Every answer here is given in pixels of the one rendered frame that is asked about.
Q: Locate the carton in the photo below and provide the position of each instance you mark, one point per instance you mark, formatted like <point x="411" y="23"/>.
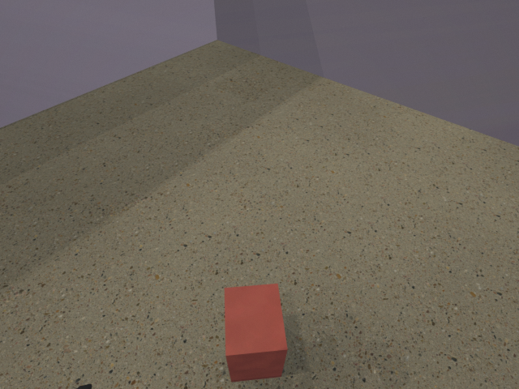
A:
<point x="255" y="343"/>

